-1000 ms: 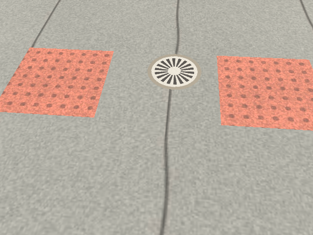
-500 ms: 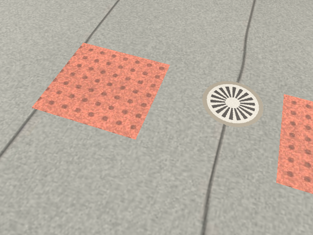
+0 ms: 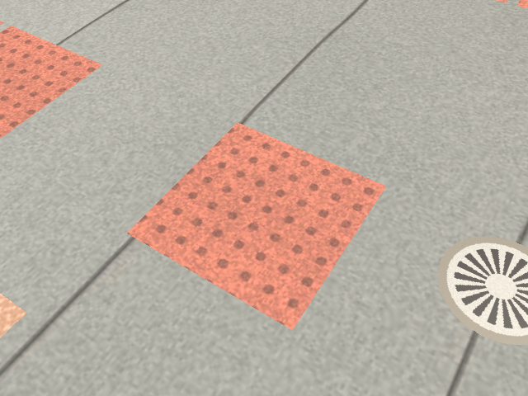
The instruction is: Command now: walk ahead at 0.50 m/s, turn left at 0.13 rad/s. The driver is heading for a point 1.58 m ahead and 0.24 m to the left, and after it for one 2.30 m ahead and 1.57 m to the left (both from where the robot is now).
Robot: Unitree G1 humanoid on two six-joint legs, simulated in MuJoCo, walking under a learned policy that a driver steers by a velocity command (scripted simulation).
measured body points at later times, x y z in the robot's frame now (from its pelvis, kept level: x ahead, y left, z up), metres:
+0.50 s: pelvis +0.27 +0.07 +0.00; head +0.29 +0.09 +0.45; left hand +0.39 +0.35 -0.12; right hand +0.36 -0.20 -0.10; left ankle +0.28 +0.16 -0.74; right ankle +0.31 -0.10 -0.67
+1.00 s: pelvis +0.53 +0.01 +0.00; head +0.57 -0.01 +0.44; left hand +0.64 +0.28 -0.12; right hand +0.63 -0.27 -0.13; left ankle +0.50 +0.16 -0.67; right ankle +0.58 -0.08 -0.74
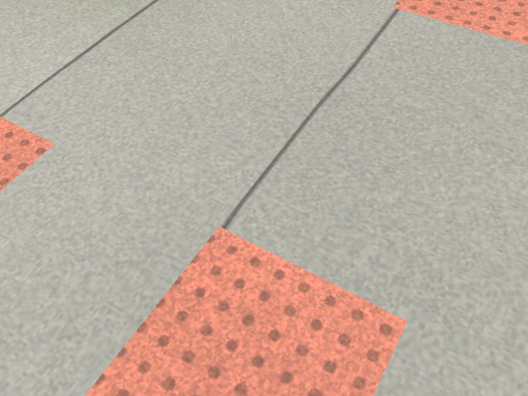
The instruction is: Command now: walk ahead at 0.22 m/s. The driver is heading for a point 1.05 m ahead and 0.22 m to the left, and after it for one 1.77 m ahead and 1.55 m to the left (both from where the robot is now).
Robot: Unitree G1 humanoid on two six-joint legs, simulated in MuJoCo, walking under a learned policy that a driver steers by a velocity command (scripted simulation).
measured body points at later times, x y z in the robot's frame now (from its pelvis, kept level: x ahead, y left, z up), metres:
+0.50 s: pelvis +0.11 +0.03 -0.01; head +0.12 +0.04 +0.44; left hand +0.18 +0.30 -0.15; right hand +0.25 -0.22 -0.12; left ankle +0.15 +0.15 -0.74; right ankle +0.05 -0.08 -0.74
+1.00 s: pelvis +0.10 +0.04 -0.01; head +0.11 +0.04 +0.44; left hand +0.12 +0.29 -0.16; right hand +0.20 -0.22 -0.15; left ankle +0.15 +0.15 -0.74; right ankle +0.05 -0.08 -0.74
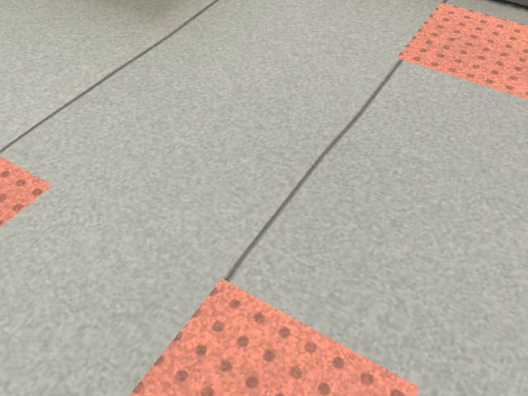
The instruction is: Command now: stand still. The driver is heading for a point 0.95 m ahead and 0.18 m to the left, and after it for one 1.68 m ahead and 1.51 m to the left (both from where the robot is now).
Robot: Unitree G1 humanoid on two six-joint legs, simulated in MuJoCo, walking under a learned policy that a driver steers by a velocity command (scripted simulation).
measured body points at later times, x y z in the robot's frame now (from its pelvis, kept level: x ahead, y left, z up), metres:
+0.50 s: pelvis +0.07 +0.03 +0.00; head +0.08 +0.05 +0.45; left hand +0.06 +0.29 -0.16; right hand +0.10 -0.24 -0.14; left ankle +0.05 +0.12 -0.74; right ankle -0.04 -0.11 -0.66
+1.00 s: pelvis +0.33 -0.03 -0.01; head +0.36 -0.04 +0.44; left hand +0.48 +0.22 -0.13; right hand +0.31 -0.29 -0.16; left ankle +0.17 +0.12 -0.63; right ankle +0.42 -0.12 -0.74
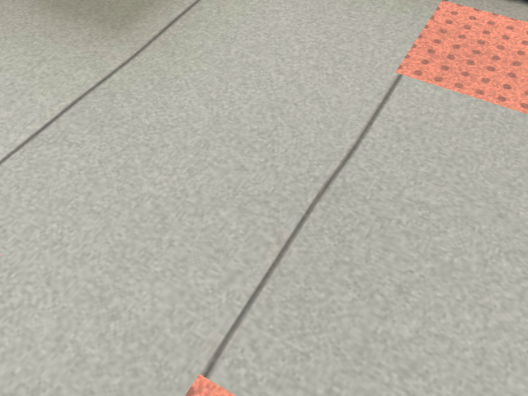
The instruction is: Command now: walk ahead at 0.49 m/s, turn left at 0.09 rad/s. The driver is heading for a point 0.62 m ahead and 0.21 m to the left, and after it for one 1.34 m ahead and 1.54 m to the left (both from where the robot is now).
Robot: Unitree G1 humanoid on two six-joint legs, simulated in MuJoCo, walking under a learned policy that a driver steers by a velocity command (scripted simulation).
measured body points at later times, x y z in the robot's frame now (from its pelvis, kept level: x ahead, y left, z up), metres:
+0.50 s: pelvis +0.29 +0.06 -0.01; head +0.33 +0.07 +0.44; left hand +0.23 +0.33 -0.16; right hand +0.53 -0.15 -0.12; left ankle +0.38 +0.15 -0.73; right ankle +0.11 -0.09 -0.69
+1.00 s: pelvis +0.56 +0.10 -0.01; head +0.60 +0.12 +0.44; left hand +0.63 +0.43 -0.09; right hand +0.77 -0.12 -0.12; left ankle +0.40 +0.15 -0.67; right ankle +0.72 +0.07 -0.73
